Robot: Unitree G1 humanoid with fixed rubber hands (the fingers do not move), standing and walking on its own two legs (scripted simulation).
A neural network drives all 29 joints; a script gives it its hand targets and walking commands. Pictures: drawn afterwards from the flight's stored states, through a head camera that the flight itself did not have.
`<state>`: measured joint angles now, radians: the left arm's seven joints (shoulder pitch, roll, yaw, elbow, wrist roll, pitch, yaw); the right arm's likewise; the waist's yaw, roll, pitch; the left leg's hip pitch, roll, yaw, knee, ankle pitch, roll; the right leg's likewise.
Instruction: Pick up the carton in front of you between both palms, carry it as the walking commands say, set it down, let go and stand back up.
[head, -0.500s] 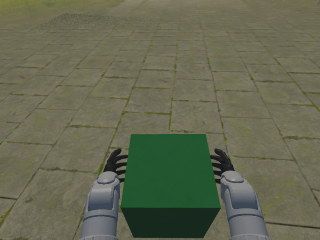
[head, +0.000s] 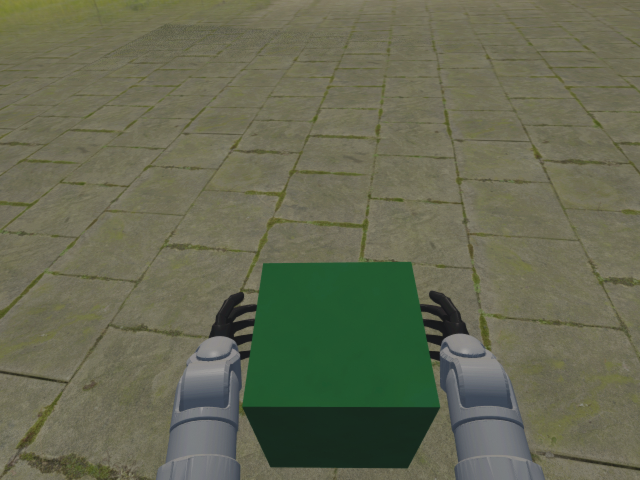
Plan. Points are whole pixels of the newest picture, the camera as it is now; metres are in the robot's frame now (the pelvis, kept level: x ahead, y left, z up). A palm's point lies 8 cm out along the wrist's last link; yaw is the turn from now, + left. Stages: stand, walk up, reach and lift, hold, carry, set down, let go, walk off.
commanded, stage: set down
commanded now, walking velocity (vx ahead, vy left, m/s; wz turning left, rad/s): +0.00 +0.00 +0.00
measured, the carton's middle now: (337, 369) +0.31 +0.00 -0.04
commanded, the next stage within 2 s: none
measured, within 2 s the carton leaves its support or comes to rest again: neither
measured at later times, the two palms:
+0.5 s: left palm (247, 375) +0.34 +0.15 -0.10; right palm (428, 372) +0.34 -0.15 -0.11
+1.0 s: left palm (259, 396) +0.38 +0.16 -0.25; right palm (408, 385) +0.40 -0.14 -0.26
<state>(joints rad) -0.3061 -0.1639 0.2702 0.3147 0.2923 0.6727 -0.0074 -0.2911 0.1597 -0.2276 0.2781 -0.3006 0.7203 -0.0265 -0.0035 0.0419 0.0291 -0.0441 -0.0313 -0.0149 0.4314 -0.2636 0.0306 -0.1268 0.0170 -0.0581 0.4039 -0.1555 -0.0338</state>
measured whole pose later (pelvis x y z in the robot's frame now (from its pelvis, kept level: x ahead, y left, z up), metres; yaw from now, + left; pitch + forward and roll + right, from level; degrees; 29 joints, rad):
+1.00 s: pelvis -0.05 +0.00 -0.17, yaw +2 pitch +40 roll +1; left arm -0.78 -0.14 0.53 0.60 0.24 0.20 0.06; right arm -0.85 0.04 -0.43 0.71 -0.29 0.20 -0.01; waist 0.01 0.03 -0.16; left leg -1.57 -0.13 -0.03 1.40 -0.52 0.01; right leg -1.66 0.06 0.05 1.34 -0.39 0.00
